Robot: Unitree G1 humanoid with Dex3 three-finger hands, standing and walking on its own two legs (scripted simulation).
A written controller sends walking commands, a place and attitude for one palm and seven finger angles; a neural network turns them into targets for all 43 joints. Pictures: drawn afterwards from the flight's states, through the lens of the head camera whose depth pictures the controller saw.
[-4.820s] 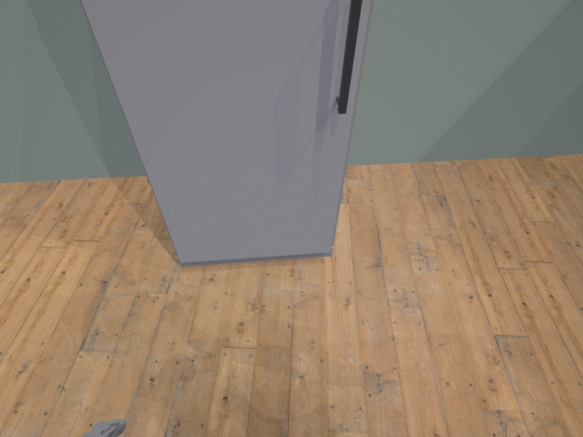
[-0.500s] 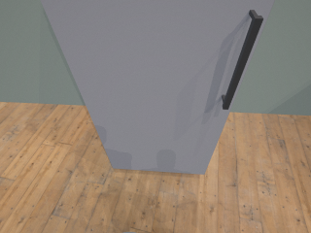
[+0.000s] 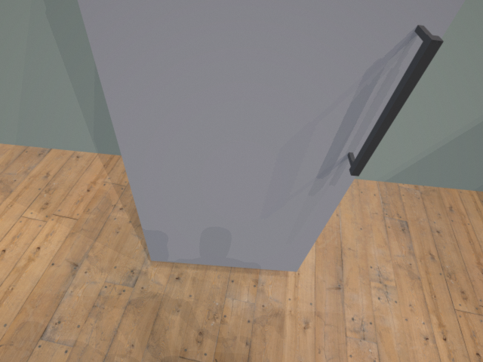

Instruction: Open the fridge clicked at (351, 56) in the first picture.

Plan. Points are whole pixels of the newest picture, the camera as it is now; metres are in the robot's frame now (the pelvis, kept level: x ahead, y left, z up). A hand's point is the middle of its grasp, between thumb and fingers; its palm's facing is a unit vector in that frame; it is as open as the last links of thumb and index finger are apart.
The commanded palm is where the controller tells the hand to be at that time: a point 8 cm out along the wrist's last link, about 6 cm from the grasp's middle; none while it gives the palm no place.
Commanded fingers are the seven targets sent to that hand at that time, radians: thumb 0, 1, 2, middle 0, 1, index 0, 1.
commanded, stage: come to a stop and stand still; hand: right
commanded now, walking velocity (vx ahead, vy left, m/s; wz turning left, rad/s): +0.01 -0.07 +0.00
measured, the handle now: (382, 112) +0.55 -0.22 +0.16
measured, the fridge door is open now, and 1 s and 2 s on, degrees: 0 0 0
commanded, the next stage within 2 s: look again from close up in 0.58 s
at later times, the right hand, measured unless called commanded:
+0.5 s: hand out of the picture -0.02 -0.21 -0.15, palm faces +0.01 +0.97 -0.26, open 7.4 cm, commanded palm none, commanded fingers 0.00 -0.90 -0.90 0.20 0.30 0.20 0.30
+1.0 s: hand out of the picture +0.00 -0.20 -0.16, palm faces +0.01 +0.97 -0.24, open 7.4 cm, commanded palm none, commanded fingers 0.00 -0.90 -0.90 0.20 0.30 0.20 0.30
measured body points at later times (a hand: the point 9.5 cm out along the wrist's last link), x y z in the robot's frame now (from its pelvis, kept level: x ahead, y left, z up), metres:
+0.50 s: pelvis -0.04 -0.02 +0.01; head -0.04 +0.00 +0.46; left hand -0.09 +0.19 -0.16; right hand -0.02 -0.27 -0.13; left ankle +0.00 +0.10 -0.73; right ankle -0.07 -0.17 -0.73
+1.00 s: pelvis -0.03 -0.01 +0.01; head -0.01 +0.01 +0.46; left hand -0.02 +0.21 -0.16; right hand +0.00 -0.25 -0.14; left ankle +0.00 +0.10 -0.73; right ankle -0.07 -0.17 -0.73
